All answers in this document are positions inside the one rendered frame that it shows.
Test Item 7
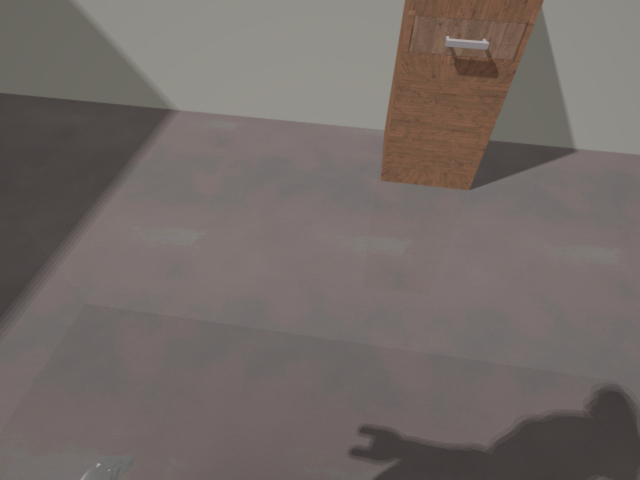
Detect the drawer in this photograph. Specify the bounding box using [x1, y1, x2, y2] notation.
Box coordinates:
[409, 15, 527, 60]

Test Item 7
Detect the cabinet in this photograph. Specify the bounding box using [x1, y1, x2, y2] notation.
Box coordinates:
[381, 0, 544, 190]

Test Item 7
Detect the handle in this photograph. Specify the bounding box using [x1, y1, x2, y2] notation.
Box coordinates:
[445, 36, 489, 50]

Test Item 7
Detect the left robot hand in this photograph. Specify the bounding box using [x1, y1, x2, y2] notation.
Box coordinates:
[80, 455, 134, 480]

